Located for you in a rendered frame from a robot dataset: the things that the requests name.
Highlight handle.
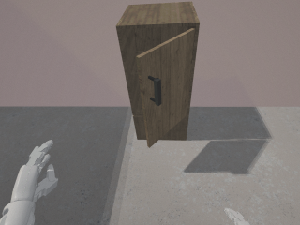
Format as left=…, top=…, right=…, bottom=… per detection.
left=148, top=75, right=162, bottom=106

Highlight robot right hand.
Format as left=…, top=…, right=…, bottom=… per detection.
left=224, top=207, right=250, bottom=225

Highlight robot left hand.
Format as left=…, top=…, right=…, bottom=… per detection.
left=10, top=140, right=58, bottom=203

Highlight left robot forearm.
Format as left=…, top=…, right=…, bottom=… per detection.
left=0, top=200, right=36, bottom=225

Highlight cupboard door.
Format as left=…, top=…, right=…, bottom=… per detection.
left=136, top=28, right=195, bottom=148

